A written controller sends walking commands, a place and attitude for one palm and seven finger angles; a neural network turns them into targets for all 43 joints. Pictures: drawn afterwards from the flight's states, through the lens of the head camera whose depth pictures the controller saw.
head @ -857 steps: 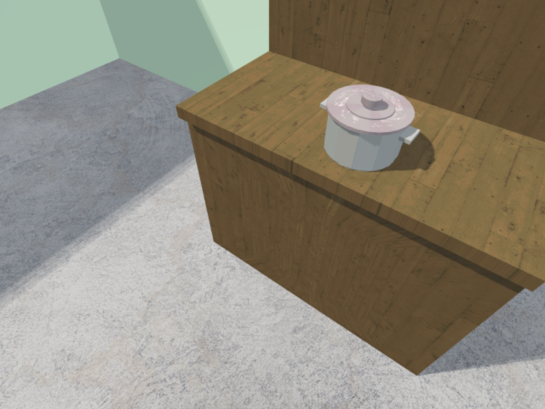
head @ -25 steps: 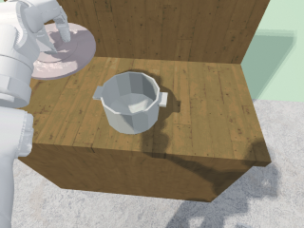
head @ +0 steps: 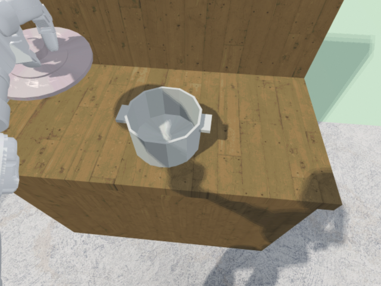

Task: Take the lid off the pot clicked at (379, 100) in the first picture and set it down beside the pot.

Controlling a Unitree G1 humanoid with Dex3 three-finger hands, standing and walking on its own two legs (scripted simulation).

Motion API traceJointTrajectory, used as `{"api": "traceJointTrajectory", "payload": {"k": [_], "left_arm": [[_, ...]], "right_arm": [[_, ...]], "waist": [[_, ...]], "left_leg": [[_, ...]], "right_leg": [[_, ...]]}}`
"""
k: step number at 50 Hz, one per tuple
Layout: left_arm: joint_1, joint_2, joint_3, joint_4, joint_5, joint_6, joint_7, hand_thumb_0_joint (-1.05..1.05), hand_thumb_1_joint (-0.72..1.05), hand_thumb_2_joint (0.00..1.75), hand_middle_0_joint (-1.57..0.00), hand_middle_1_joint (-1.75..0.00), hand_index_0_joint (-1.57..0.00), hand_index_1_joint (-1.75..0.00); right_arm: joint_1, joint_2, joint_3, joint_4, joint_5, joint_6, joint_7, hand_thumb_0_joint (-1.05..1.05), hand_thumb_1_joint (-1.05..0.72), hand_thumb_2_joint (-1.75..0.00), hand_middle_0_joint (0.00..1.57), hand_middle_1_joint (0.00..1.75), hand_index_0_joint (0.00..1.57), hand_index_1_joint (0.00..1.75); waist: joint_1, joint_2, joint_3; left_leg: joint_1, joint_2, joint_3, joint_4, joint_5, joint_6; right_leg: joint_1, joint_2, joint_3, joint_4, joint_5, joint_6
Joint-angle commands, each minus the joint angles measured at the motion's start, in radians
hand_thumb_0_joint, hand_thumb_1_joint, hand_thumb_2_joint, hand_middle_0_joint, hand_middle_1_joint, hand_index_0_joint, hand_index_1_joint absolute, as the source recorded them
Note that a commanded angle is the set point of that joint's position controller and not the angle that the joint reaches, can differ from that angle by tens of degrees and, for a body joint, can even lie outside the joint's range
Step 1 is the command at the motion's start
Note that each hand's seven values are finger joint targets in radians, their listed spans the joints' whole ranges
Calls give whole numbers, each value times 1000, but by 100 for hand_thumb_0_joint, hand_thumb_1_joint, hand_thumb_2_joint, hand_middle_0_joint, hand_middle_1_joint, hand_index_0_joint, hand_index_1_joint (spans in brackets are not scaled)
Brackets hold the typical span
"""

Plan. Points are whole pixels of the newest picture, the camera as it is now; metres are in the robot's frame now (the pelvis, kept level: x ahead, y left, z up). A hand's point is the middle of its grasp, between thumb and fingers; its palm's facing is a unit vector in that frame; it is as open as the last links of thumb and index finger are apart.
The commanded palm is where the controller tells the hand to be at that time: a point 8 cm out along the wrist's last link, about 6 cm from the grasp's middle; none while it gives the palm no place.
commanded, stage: move the lid sideways beside the pot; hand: left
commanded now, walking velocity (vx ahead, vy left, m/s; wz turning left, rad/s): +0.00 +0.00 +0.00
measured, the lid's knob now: (32, 49) +0.51 +0.28 +0.22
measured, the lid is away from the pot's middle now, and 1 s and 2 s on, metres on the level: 0.23 0.24 0.24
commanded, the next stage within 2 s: lower the lid onto the table in 0.18 s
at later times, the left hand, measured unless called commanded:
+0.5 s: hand (21, 45) +0.50 +0.29 +0.23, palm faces -0.28 -0.06 -0.96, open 7.1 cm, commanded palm +0.49 +0.27 +0.30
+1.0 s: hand (30, 66) +0.49 +0.29 +0.20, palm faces -0.33 -0.07 -0.94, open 7.1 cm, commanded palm +0.49 +0.27 +0.26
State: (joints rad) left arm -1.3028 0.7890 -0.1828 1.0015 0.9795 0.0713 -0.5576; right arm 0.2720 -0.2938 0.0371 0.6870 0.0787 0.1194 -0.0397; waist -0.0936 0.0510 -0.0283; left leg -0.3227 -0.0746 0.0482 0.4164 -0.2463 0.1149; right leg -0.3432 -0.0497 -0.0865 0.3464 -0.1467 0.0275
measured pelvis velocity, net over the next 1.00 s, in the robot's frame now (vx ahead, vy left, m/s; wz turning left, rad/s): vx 0.01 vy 0.01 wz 0.02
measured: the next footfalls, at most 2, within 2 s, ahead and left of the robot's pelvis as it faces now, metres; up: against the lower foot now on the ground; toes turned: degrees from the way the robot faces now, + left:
none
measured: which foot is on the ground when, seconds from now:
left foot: down 0.00-1.00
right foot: down 0.00-1.00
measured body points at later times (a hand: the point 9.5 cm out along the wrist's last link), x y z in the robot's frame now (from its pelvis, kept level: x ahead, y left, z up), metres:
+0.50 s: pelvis +0.01 +0.01 +0.00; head +0.08 +0.00 +0.44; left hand +0.51 +0.29 +0.29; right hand +0.06 -0.27 -0.13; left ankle -0.03 +0.04 -0.74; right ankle +0.01 -0.15 -0.74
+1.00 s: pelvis +0.01 +0.01 +0.00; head +0.07 +0.01 +0.44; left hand +0.50 +0.29 +0.25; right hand +0.06 -0.27 -0.13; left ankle -0.03 +0.04 -0.74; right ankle +0.01 -0.15 -0.74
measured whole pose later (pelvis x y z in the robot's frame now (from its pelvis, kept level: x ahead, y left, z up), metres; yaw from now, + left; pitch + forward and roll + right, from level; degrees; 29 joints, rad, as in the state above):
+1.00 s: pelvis +0.01 +0.01 +0.00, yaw +1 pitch +10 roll -3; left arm -1.23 0.76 -0.15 1.01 0.97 0.02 -0.53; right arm 0.30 -0.30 0.02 0.70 0.07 0.11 -0.03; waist -0.09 0.05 -0.04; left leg -0.35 -0.08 0.03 0.45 -0.27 0.12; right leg -0.36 -0.05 -0.08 0.36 -0.16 0.02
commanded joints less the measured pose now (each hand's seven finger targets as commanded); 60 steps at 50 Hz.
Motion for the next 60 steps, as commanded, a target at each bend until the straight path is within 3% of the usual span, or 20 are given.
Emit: {"api": "traceJointTrajectory", "payload": {"k": [1,7,11,14,16,19,21,23,27,29,32,34,38,42,43,47,51,55,57,60], "left_arm": [[-623,274,92,-212,21,-21,57,0,65,91,-87,-105,-95,-108],[-592,306,115,-206,16,-35,54,0,65,91,-87,-105,-95,-108],[-609,277,94,-242,14,-35,50,0,65,91,-87,-105,-95,-108],[-575,323,136,-238,19,-36,51,0,65,91,-87,-105,-95,-108],[-567,250,85,-173,13,-4,42,0,65,91,-87,-105,-95,-108],[-579,301,124,-261,22,2,48,0,65,91,-87,-105,-95,-108],[-565,243,88,-229,20,13,43,0,65,91,-87,-105,-95,-108],[-512,311,148,-232,8,9,52,0,65,91,-87,-105,-95,-108],[-524,256,104,-207,14,9,47,0,65,91,-87,-105,-95,-108],[-561,298,135,-282,20,1,57,0,65,91,-87,-105,-95,-108],[-540,314,145,-217,21,-9,60,0,65,91,-87,-105,-95,-108],[-561,261,102,-225,14,-15,62,0,65,91,-87,-105,-95,-108],[-537,256,109,-230,-1,-28,67,0,65,91,-87,-105,-95,-108],[-495,227,97,-144,0,-34,66,0,65,91,-87,-105,-95,-108],[-531,190,59,-198,-16,-38,67,0,65,91,-87,-105,-95,-108],[-527,262,138,-226,4,-51,76,0,65,91,-87,-105,-95,-108],[-487,182,74,-137,-13,-56,74,0,65,91,-87,-105,-95,-108],[-557,238,119,-256,2,-74,89,0,65,91,-87,-105,-95,-108],[-484,262,146,-174,1,-80,90,0,65,91,-87,-105,-95,-108],[-474,218,108,-121,-11,-81,90,0,65,91,-87,-105,-95,-108]], "right_arm": [[58,-167,-57,-68,0,-37,-21,0,-90,-90,20,30,20,30],[64,-170,-58,-62,-1,-38,-24,0,-90,-90,20,30,20,30],[65,-168,-63,-61,-5,-33,-15,0,-90,-90,20,30,20,30],[68,-169,-62,-66,-9,-27,-11,0,-90,-90,20,30,20,30],[76,-168,-63,-55,-1,-33,-6,0,-90,-90,20,30,20,30],[62,-169,-66,-74,-9,-33,3,0,-90,-90,20,30,20,30],[63,-163,-66,-66,-3,-34,3,0,-90,-90,20,30,20,30],[68,-180,-70,-73,-4,-33,5,0,-90,-90,20,30,20,30],[57,-165,-64,-76,-1,-30,1,0,-90,-90,20,30,20,30],[58,-165,-69,-85,-10,-33,3,0,-90,-90,20,30,20,30],[59,-166,-61,-83,-3,-32,-5,0,-90,-90,20,30,20,30],[69,-164,-68,-73,-7,-35,-4,0,-90,-90,20,30,20,30],[74,-171,-74,-73,-10,-38,-4,0,-90,-90,20,30,20,30],[77,-165,-67,-64,-3,-35,-8,0,-90,-90,20,30,20,30],[76,-173,-73,-58,-5,-32,-5,0,-90,-90,20,30,20,30],[85,-165,-76,-65,-13,-42,-7,0,-90,-90,20,30,20,30],[92,-168,-75,-50,-8,-34,-6,0,-90,-90,20,30,20,30],[94,-163,-85,-61,-19,-41,-5,0,-90,-90,20,30,20,30],[101,-168,-80,-58,-13,-37,-8,0,-90,-90,20,30,20,30],[109,-173,-80,-50,-9,-31,-9,0,-90,-90,20,30,20,30]], "waist": [[-23,69,-451],[-14,61,-464],[-16,113,-471],[-10,88,-484],[-17,85,-436],[-7,99,-514],[-14,84,-467],[-4,64,-486],[-12,48,-453],[-7,82,-516],[-6,55,-486],[-19,68,-486],[-17,100,-481],[-23,47,-425],[-29,86,-435],[-13,83,-500],[-28,53,-406],[-18,124,-508],[-17,83,-469],[-26,34,-420]], "left_leg": [[315,74,-133,7,538,-81],[303,72,-126,18,588,-74],[345,76,-139,31,675,-86],[338,75,-139,35,694,-86],[319,73,-138,31,672,-84],[355,71,-146,45,758,-90],[357,78,-148,46,744,-88],[343,73,-144,55,754,-88],[318,74,-137,43,701,-81],[364,75,-150,52,753,-91],[321,72,-136,42,685,-83],[339,75,-144,46,691,-90],[358,73,-147,60,725,-96],[305,74,-145,42,625,-90],[332,74,-150,48,656,-99],[361,73,-155,56,677,-95],[297,73,-154,42,599,-97],[378,76,-163,61,691,-103],[333,75,-158,53,643,-102],[278,73,-150,43,561,-94]], "right_leg": [[71,67,17,12,186,-71],[106,66,21,15,243,-70],[72,71,17,16,249,-71],[90,71,22,18,258,-70],[67,72,10,21,254,-70],[95,73,22,32,294,-70],[58,75,16,27,268,-67],[85,69,21,31,295,-71],[72,71,14,35,279,-66],[76,73,22,39,280,-67],[97,70,20,39,279,-67],[66,72,19,35,264,-64],[47,68,18,32,265,-70],[36,74,12,32,223,-67],[16,68,13,27,226,-69],[48,76,21,35,229,-70],[10,77,10,30,198,-68],[23,78,24,36,219,-72],[31,78,21,36,209,-71],[23,78,18,34,198,-69]]}}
